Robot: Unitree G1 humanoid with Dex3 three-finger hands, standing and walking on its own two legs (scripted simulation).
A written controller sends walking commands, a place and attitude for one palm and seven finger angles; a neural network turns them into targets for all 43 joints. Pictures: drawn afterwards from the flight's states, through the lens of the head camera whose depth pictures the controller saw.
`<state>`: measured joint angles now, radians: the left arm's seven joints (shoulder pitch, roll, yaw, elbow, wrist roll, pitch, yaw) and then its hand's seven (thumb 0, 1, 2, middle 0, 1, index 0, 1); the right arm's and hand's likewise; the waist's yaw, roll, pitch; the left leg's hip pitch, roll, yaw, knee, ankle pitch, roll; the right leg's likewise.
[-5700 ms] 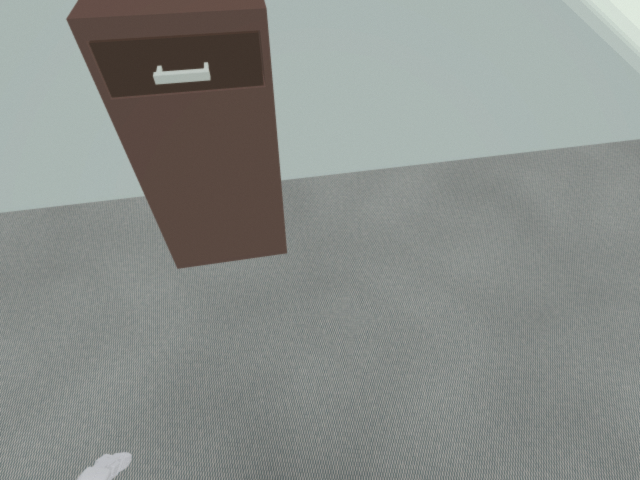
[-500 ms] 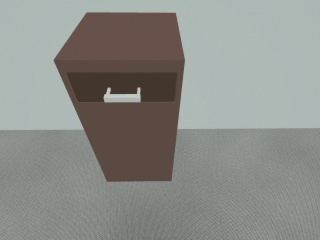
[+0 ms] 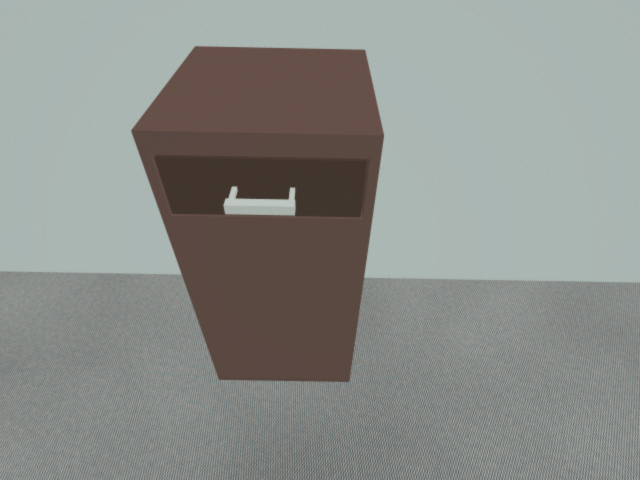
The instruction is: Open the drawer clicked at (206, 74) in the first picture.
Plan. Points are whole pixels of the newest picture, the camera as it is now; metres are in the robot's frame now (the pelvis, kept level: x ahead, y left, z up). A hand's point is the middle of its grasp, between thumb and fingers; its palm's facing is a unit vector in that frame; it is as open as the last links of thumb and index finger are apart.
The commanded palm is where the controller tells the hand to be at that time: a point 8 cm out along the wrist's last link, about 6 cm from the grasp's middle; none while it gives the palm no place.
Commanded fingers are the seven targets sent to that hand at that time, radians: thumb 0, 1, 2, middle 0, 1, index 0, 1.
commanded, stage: look again from close up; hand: left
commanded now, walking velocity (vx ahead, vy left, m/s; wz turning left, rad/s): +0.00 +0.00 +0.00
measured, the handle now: (261, 199) +0.59 +0.15 +0.03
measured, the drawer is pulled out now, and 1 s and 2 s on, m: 0.00 0.00 0.00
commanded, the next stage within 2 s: shuffle to correct the standing spot in 0.24 s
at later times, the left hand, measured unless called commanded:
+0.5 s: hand out of the picture -0.08 +0.19 -0.17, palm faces +0.02 -0.98 -0.19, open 7.4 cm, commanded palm none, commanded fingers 0.00 0.90 0.90 -0.20 -0.30 -0.20 -0.30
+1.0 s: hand out of the picture -0.04 +0.15 -0.18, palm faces +0.03 -0.99 -0.10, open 7.4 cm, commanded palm none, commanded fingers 0.00 0.90 0.90 -0.20 -0.30 -0.20 -0.30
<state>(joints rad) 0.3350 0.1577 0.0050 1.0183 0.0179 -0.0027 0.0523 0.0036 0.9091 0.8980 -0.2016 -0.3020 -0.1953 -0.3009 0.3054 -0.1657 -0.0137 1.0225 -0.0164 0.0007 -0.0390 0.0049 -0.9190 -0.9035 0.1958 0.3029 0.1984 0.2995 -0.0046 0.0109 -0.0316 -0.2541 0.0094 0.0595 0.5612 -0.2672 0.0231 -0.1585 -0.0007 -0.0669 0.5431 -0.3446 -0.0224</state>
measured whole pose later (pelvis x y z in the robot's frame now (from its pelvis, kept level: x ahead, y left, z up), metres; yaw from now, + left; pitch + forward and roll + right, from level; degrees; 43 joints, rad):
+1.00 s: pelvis -0.01 +0.00 +0.00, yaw -1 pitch -1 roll +0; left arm 0.40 0.11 0.04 1.07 0.05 0.04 -0.01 0.01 0.91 0.90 -0.20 -0.30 -0.19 -0.30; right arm 0.38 -0.11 -0.03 1.06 -0.03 -0.04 -0.04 0.00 -0.91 -0.90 0.20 0.30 0.20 0.30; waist -0.02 -0.04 -0.04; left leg -0.25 0.05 0.15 0.53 -0.27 0.03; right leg -0.44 -0.04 -0.05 0.95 -0.35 -0.02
